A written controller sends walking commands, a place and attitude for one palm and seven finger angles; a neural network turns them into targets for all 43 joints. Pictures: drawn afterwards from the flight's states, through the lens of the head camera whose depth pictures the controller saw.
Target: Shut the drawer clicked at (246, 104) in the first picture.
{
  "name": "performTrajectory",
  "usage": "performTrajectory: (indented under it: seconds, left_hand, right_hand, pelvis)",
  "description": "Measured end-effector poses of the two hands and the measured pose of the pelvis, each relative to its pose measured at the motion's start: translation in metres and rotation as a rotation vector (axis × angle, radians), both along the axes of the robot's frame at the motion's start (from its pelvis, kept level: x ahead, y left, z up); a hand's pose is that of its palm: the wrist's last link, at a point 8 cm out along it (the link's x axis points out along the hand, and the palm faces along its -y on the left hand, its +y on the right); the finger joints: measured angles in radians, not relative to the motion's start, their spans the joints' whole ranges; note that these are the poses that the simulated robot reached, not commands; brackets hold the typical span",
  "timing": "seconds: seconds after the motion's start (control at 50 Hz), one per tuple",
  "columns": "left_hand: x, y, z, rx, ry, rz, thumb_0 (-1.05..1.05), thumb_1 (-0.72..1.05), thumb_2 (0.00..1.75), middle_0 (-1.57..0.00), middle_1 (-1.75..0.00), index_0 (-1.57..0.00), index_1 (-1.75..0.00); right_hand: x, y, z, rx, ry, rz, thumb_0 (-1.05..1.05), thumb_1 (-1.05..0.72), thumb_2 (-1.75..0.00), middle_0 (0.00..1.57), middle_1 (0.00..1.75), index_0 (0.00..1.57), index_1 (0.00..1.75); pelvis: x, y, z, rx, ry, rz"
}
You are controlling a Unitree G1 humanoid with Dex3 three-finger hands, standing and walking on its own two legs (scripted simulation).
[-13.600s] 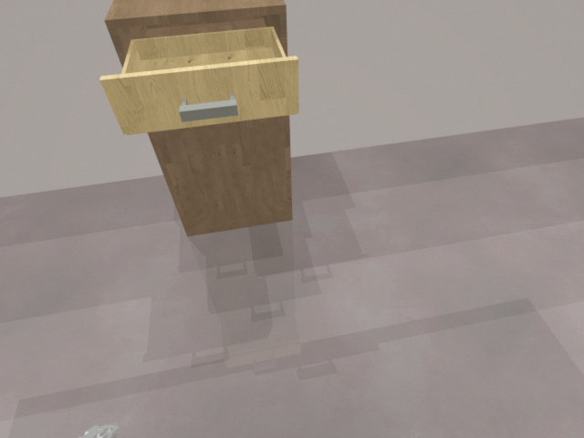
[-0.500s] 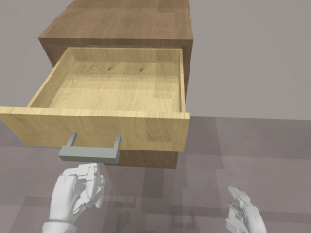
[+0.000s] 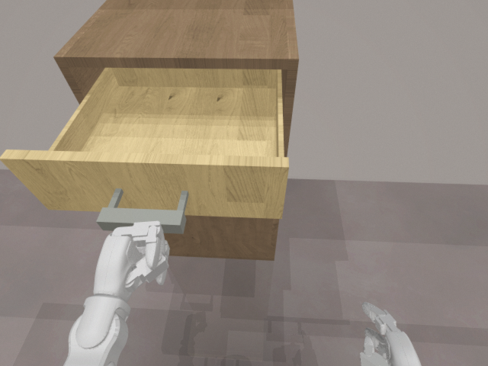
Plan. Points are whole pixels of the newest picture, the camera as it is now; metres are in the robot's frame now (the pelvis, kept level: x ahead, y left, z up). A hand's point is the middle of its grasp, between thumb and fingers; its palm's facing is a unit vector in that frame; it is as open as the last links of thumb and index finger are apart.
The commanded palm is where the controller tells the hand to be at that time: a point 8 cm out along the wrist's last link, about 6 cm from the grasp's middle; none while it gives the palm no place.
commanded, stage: push the drawer shut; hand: left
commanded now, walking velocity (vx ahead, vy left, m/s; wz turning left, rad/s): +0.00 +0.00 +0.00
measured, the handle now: (146, 208) +0.34 +0.17 +0.09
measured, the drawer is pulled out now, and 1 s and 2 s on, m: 0.26 0.14 0.02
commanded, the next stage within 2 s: none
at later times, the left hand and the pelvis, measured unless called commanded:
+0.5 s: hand (173, 221) +0.32 +0.13 +0.08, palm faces -0.04 -1.00 -0.04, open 3.2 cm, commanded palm +0.31 +0.18 +0.09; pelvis +0.00 +0.00 +0.01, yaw -1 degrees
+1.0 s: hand (178, 192) +0.38 +0.13 +0.08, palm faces -0.03 -1.00 -0.04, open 3.1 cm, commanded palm +0.37 +0.19 +0.09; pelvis -0.01 +0.01 +0.01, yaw -2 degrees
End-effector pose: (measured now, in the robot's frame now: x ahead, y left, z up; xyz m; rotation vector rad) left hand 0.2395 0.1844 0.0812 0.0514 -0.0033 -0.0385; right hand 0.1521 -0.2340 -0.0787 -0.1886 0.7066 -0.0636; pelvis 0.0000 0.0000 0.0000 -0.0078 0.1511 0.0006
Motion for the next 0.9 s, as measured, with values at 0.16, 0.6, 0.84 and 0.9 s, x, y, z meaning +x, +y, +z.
performTrajectory:
  seconds: [0.16,0.6,0.84,0.9]
  left_hand:
    - [0.021,-0.001,0.001,-0.002,0.0,-0.002,0.01,0.86,0.92,-1.4,-1.6,-1.4,-1.6]
    - [0.074,-0.003,0.0,-0.009,-0.003,0.002,0.01,0.86,0.91,-1.4,-1.6,-1.4,-1.6]
    - [0.1,-0.004,-0.001,-0.01,-0.007,0.007,0.0,0.85,0.92,-1.4,-1.6,-1.4,-1.6]
    - [0.108,-0.003,0.0,-0.01,-0.003,0.005,0.0,0.84,0.91,-1.4,-1.6,-1.4,-1.6]
  right_hand:
    - [-0.001,0.0,0.002,0.006,0.007,-0.01,0.02,-0.91,-0.9,0.2,0.3,0.2,0.3]
    - [-0.024,-0.003,-0.005,0.0,0.115,-0.057,0.01,-0.91,-0.9,0.2,0.3,0.2,0.3]
    - [-0.046,-0.003,-0.012,-0.007,0.192,-0.087,0.01,-0.91,-0.9,0.2,0.3,0.2,0.3]
    - [-0.053,-0.004,-0.012,-0.008,0.207,-0.1,0.01,-0.91,-0.9,0.2,0.3,0.2,0.3]
  pelvis:
    - [0.0,0.0,0.004,0.004,-0.008,-0.006]
    - [-0.001,0.006,0.009,0.006,-0.004,-0.019]
    - [-0.004,0.009,0.009,0.004,0.005,-0.023]
    - [-0.004,0.01,0.009,0.004,0.008,-0.026]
